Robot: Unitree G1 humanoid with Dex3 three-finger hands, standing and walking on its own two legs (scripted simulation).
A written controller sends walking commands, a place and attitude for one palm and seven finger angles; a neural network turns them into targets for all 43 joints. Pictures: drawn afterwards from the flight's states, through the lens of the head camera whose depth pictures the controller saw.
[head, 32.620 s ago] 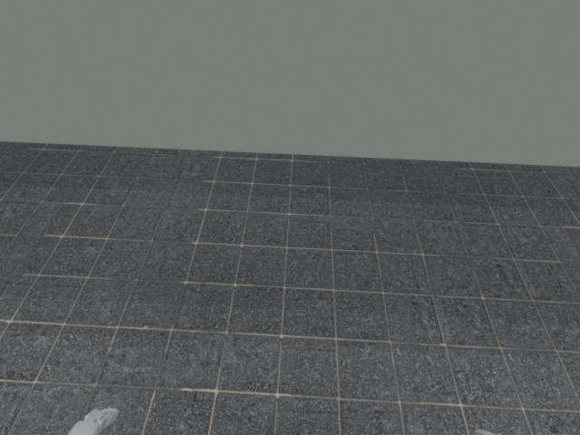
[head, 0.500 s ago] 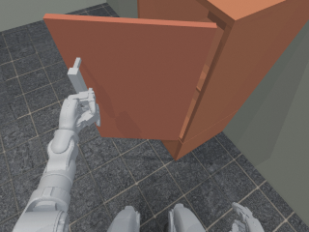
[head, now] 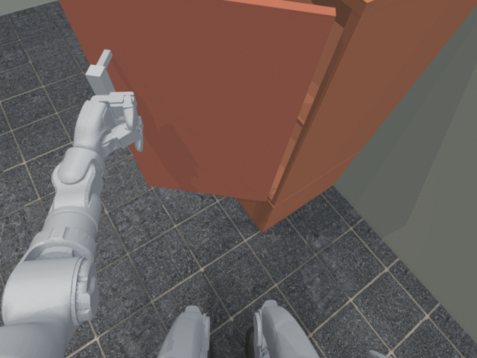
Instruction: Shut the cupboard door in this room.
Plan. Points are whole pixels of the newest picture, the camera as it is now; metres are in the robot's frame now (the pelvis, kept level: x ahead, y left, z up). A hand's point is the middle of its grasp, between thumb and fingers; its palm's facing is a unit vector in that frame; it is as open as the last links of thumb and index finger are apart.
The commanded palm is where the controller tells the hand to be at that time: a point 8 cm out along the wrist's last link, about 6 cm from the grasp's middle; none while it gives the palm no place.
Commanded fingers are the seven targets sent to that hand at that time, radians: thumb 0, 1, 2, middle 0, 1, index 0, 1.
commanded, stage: push the door shut along its arc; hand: left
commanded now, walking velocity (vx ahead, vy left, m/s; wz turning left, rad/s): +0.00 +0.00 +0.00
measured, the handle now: (114, 93) +0.55 +0.20 +0.06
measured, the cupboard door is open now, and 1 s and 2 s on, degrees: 48 34 20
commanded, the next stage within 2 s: pull the fist back off the door in 1.22 s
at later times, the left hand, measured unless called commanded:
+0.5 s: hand (169, 100) +0.54 +0.11 +0.06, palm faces -0.32 -0.95 -0.03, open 3.0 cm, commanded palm +0.54 +0.15 +0.06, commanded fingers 0.00 0.90 0.90 -1.30 -1.50 -1.30 -1.50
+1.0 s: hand (179, 86) +0.57 +0.09 +0.06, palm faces -0.41 -0.91 -0.01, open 3.2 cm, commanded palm +0.59 +0.10 +0.06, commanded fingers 0.00 0.90 0.90 -1.30 -1.50 -1.30 -1.50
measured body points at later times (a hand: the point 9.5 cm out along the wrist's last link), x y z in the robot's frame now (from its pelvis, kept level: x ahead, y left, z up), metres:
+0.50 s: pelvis +0.01 +0.01 -0.01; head +0.16 +0.02 +0.41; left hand +0.55 +0.16 +0.06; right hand +0.00 -0.25 -0.12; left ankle +0.02 +0.08 -0.64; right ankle +0.04 -0.10 -0.64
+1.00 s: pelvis +0.00 +0.00 -0.03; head +0.18 +0.03 +0.38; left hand +0.58 +0.14 +0.07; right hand -0.01 -0.28 -0.13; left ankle +0.02 +0.08 -0.64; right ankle +0.04 -0.10 -0.64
